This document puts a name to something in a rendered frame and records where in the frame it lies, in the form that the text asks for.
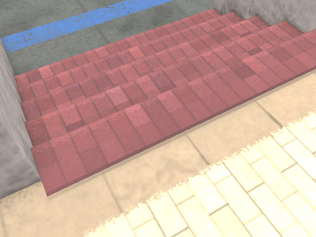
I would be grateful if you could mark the stairs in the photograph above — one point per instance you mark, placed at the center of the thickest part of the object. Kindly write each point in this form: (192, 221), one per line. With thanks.
(75, 91)

